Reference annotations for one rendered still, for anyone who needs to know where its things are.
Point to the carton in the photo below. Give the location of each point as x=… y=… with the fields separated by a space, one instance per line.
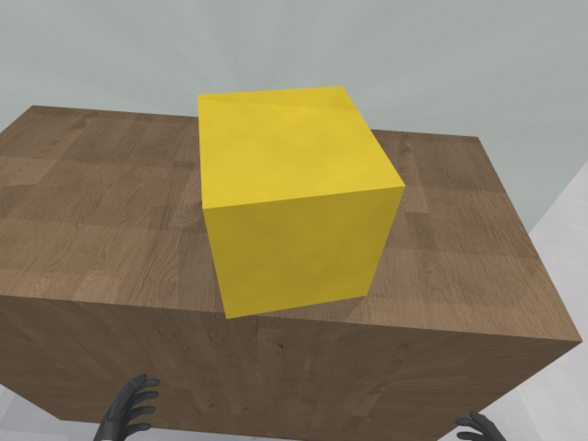
x=297 y=195

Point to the robot left hand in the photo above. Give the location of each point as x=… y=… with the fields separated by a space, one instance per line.
x=114 y=424

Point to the pedestal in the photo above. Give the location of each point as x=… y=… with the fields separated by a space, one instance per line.
x=106 y=273

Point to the robot right hand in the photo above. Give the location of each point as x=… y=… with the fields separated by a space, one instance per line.
x=480 y=423

